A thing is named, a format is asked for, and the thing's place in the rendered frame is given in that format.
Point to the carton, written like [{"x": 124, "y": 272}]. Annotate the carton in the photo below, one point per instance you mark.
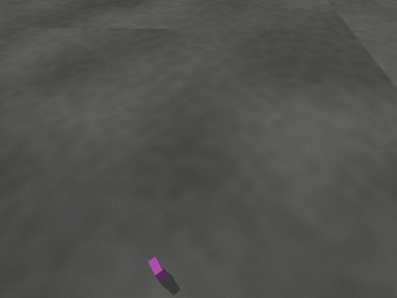
[{"x": 157, "y": 270}]

